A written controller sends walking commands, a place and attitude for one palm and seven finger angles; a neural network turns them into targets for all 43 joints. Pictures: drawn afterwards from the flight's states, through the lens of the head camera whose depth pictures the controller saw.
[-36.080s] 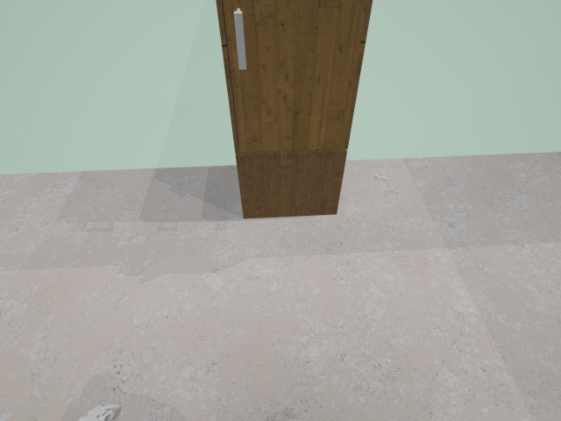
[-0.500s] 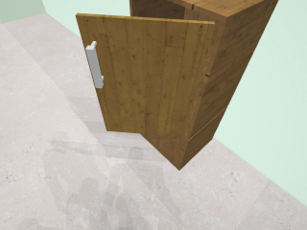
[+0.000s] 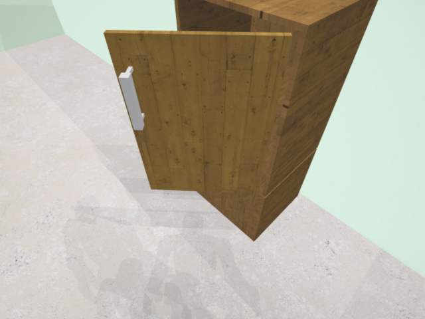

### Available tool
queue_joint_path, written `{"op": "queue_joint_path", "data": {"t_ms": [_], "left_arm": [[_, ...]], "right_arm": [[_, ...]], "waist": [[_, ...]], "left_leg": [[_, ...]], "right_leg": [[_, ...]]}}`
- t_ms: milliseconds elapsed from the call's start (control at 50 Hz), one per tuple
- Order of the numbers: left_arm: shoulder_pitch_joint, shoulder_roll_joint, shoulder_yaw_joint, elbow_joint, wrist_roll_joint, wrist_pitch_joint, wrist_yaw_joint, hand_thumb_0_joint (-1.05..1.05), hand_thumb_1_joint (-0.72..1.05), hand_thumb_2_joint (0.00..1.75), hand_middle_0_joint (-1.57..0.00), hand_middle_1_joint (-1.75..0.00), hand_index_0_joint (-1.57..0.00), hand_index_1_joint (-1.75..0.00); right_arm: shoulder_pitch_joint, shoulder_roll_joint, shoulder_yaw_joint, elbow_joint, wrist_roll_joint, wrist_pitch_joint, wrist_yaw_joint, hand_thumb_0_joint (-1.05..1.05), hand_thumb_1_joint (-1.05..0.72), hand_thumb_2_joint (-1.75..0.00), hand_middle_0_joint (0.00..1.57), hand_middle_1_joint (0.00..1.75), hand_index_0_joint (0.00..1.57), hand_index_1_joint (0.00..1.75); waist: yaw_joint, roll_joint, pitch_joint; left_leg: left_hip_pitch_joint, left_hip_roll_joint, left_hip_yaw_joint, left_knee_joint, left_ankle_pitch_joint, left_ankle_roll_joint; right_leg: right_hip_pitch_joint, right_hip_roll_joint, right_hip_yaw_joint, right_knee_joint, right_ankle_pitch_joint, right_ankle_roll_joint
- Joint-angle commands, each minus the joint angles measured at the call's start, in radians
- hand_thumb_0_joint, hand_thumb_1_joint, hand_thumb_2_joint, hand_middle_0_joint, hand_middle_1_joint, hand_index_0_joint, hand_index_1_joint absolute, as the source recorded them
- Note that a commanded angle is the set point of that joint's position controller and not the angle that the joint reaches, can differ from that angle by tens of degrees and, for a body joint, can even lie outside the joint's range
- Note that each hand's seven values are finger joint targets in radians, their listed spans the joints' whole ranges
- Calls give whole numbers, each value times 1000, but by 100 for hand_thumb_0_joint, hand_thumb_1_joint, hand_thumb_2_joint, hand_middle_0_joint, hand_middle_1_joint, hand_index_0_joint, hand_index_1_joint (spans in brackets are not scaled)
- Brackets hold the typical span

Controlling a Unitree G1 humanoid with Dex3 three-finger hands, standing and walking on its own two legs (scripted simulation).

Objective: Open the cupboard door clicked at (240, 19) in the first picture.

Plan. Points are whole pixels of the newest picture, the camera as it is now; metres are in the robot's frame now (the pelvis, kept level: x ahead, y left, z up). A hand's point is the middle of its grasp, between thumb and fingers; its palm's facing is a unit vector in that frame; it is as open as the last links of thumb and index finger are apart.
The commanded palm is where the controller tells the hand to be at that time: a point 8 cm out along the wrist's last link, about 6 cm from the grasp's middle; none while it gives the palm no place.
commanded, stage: look again from close up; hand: left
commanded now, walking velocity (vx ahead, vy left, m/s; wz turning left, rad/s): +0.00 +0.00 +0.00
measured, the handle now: (134, 99) +0.61 +0.24 +0.09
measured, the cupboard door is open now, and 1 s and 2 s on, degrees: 43 43 43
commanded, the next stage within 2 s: shuffle to correct the standing spot in 0.16 s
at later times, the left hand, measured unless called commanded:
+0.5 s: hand out of the picture +0.00 +0.18 -0.18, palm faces +0.04 -0.98 -0.18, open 7.4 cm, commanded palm none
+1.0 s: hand out of the picture +0.15 +0.21 -0.17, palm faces +0.01 -0.97 -0.24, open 7.4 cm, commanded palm none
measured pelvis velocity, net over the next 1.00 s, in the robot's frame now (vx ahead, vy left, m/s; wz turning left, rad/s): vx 0.06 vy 0.02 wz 0.03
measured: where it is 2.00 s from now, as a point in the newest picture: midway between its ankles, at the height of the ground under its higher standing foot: outside the picture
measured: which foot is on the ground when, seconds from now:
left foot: down 0.00-1.00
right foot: down 0.00-0.60, up 0.62-0.84, down 0.86-1.00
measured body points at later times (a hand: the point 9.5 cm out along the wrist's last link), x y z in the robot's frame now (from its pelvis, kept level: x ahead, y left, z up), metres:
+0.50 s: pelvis +0.02 +0.01 -0.01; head +0.03 +0.01 +0.44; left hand +0.00 +0.23 -0.17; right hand +0.01 -0.22 -0.16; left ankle -0.01 +0.11 -0.73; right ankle -0.04 -0.12 -0.73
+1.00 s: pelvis +0.06 +0.02 -0.01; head +0.10 +0.02 +0.44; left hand +0.15 +0.26 -0.16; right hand +0.07 -0.20 -0.17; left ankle +0.01 +0.12 -0.73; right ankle +0.10 -0.10 -0.73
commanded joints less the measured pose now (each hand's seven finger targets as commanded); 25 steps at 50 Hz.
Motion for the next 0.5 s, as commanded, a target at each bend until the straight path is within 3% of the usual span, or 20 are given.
{"op": "queue_joint_path", "data": {"t_ms": [0, 140, 240, 260, 320, 380, 440, 480], "left_arm": [[48, 117, 22, -37, -2, -6, -1, 0, 90, 90, -20, -30, -20, -30], [39, 139, 27, -37, -4, -6, -3, 0, 90, 90, -20, -30, -20, -30], [37, 138, 27, -29, -4, -3, -4, 0, 90, 90, -20, -30, -20, -30], [49, 126, 26, -23, -2, -2, -5, 0, 90, 90, -20, -30, -20, -30], [62, 129, 32, -22, 5, 4, -11, 0, 90, 90, -20, -30, -20, -30], [75, 150, 44, -24, 7, 5, -16, 0, 90, 90, -20, -30, -20, -30], [122, 176, 61, -17, 6, -2, -14, 0, 90, 90, -20, -30, -20, -30], [136, 182, 68, -15, 7, -8, -12, 0, 90, 90, -20, -30, -20, -30]], "right_arm": [[37, -90, -15, -32, -4, -20, 1, 0, -90, -90, 20, 30, 20, 30], [30, -105, -16, -14, -3, -25, -1, 0, -90, -90, 20, 30, 20, 30], [28, -103, -16, 1, -1, -24, -2, 0, -90, -90, 20, 30, 20, 30], [37, -93, -14, 8, -3, -22, -1, 0, -90, -90, 20, 30, 20, 30], [48, -89, -18, 7, -7, -11, 7, 0, -90, -90, 20, 30, 20, 30], [43, -78, -19, -10, -10, -7, 14, 0, -90, -90, 20, 30, 20, 30], [35, -57, -18, -27, -12, -13, 16, 0, -90, -90, 20, 30, 20, 30], [35, -50, -20, -33, -11, -19, 16, 0, -90, -90, 20, 30, 20, 30]], "waist": [[8, -17, 81], [12, -25, 19], [13, -15, 39], [14, -12, 24], [17, -38, 71], [21, -77, 118], [34, -163, 120], [34, -177, 116]], "left_leg": [[-23, 92, -103, -128, 183, 32], [9, 96, -98, -125, 227, 32], [6, 97, -97, -133, 218, 32], [13, 94, -89, -127, 169, 32], [-42, 72, -77, -111, -31, 36], [-110, 35, -42, -50, -98, 28], [-183, 1, 17, 77, -68, 14], [-178, 5, 28, 92, -53, 12]], "right_leg": [[-63, -58, 69, -105, 151, -38], [-29, -67, 74, -98, 205, -36], [-36, -70, 71, -107, 200, -35], [-31, -68, 74, -104, 152, -38], [-58, -70, 94, -118, -59, -57], [-70, -107, 153, -159, -160, -87], [-6, -190, 242, -199, -54, -134], [13, -220, 243, -177, 103, -152]]}}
